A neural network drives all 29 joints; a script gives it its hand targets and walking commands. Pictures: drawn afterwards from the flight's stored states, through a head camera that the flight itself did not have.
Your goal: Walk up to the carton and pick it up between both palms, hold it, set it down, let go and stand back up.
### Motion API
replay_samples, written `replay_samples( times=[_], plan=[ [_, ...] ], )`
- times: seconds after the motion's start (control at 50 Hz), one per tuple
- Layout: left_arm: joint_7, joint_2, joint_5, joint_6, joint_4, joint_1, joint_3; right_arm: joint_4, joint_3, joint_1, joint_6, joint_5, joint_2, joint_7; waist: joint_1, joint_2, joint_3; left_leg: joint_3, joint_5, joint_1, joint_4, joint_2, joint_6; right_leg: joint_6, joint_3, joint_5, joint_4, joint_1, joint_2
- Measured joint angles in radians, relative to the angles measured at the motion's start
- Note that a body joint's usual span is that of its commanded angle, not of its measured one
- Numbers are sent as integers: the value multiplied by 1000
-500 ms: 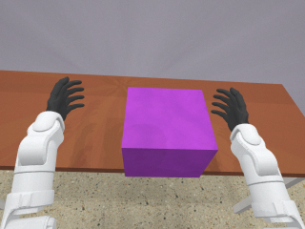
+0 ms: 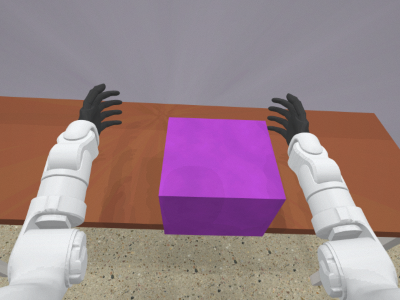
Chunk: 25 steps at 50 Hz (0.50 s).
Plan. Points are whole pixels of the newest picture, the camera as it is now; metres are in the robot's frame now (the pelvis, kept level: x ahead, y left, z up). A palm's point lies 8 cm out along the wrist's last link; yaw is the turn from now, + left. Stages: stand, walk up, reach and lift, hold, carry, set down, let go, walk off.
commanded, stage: reach and lift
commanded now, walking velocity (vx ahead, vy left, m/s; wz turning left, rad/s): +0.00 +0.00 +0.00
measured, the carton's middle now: (215, 176) +0.37 -0.05 +0.01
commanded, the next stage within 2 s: none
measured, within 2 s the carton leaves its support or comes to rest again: neither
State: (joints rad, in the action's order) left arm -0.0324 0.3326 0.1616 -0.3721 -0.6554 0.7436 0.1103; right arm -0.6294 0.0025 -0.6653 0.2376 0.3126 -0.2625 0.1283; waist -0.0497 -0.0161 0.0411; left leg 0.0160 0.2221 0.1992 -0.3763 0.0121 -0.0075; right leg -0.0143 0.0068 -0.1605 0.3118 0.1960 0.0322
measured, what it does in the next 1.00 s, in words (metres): stands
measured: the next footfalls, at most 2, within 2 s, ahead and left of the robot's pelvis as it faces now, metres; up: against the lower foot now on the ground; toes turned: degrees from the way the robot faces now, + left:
none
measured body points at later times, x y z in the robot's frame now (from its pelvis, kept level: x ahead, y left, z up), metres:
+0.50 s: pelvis -0.02 +0.00 -0.02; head +0.03 +0.00 +0.43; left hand +0.43 +0.17 +0.06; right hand +0.39 -0.20 +0.04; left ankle -0.02 +0.11 -0.75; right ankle +0.00 -0.11 -0.75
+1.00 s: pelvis -0.03 -0.01 -0.02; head +0.02 +0.01 +0.42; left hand +0.42 +0.15 +0.05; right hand +0.39 -0.17 +0.05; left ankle -0.02 +0.11 -0.75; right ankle +0.00 -0.11 -0.75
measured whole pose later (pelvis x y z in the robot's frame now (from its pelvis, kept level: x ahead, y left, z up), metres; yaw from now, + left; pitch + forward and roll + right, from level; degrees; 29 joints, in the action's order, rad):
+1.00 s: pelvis -0.03 -0.01 -0.02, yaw +1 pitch +16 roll -1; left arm 0.09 0.17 0.13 0.32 -1.32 0.90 0.06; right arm -1.15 0.12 -0.80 -0.24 0.14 -0.07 0.16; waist -0.08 -0.02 0.20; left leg -0.02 0.25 0.64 -0.61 0.01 0.01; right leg -0.03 0.04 -0.21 0.56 0.63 0.02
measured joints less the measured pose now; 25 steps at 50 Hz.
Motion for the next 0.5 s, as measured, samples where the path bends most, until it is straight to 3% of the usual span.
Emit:
replay_samples(
  times=[0.12, 0.24, 0.38, 0.5],
  plan=[
    [-9, -46, -48, 141, -106, -76, 10, -77, 15, 23, -137, -56, 37, 19, -16, -1, -7, -9, 11, 1, -20, 1, 2, 0, 8, -9, 10, -6, 1],
    [19, -98, -62, 327, -193, -129, -6, -220, 38, 76, -235, -87, 64, -12, -4, -5, -4, -9, 15, 39, -42, 3, 3, -2, 8, -10, 29, 31, 3],
    [59, -110, -12, 537, -419, -44, -59, -300, 76, 107, -359, -130, 110, -22, 2, 20, 76, -12, 22, 196, -106, -2, 0, -1, 12, -25, 105, 193, -3],
    [73, -107, 46, 631, -590, 103, -93, -362, 39, -10, -417, -129, 99, -15, 0, 46, 126, -5, 31, 329, -167, -10, -5, 5, 7, -42, 184, 335, -11]
  ],
)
